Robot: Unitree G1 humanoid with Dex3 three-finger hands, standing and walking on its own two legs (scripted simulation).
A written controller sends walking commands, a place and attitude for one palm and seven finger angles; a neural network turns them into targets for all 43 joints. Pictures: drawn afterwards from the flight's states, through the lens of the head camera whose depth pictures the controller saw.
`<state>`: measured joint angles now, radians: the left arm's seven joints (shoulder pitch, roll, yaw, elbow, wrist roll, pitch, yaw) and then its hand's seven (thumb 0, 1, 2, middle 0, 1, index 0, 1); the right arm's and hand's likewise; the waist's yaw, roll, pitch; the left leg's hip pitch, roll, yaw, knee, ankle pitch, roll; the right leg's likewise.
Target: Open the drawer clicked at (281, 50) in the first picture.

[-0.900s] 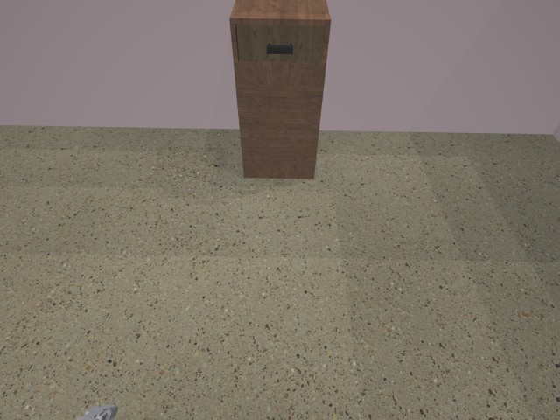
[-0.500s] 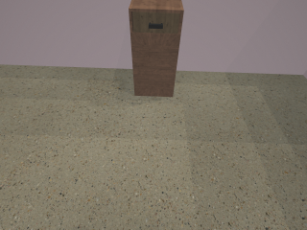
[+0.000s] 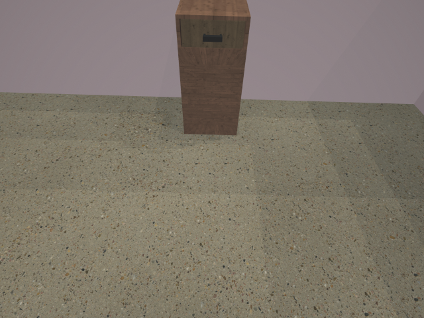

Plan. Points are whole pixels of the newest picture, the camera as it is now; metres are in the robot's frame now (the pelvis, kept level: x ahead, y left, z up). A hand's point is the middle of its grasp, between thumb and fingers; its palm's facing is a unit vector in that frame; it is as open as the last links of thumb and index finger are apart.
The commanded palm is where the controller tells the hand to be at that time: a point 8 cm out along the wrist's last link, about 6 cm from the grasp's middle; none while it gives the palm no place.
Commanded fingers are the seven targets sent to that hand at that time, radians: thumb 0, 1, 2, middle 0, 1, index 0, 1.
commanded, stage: look at it before walking up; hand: left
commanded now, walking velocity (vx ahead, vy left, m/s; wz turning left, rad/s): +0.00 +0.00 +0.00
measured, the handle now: (212, 36) +1.44 +0.09 -0.06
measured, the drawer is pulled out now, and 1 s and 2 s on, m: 0.00 0.00 0.00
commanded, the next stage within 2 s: walk to a spot facing it in 0.54 s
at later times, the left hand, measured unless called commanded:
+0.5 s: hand out of the picture +0.06 +0.25 -0.16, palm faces -0.02 -0.94 -0.33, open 7.4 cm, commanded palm none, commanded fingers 0.00 0.90 0.90 -0.20 -0.30 -0.20 -0.30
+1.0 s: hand out of the picture +0.05 +0.18 -0.18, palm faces -0.10 -0.97 -0.20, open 7.4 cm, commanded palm none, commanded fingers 0.00 0.90 0.90 -0.20 -0.30 -0.20 -0.30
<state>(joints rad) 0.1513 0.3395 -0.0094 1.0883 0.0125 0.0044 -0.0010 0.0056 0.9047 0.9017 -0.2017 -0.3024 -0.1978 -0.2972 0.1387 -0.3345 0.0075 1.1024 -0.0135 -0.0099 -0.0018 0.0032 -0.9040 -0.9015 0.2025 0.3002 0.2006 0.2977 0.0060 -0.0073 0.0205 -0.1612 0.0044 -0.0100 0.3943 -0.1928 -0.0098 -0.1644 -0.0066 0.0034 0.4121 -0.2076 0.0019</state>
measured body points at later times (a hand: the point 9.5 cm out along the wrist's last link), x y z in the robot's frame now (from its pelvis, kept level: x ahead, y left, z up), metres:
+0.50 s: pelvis +0.00 +0.00 +0.00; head +0.00 +0.00 +0.45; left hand +0.06 +0.29 -0.13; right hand +0.07 -0.30 -0.13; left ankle +0.02 +0.13 -0.74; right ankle +0.01 -0.12 -0.74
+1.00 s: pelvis +0.06 -0.02 -0.02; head +0.05 -0.03 +0.43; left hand +0.06 +0.23 -0.17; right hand +0.02 -0.26 -0.17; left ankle +0.02 +0.13 -0.74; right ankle +0.04 -0.11 -0.74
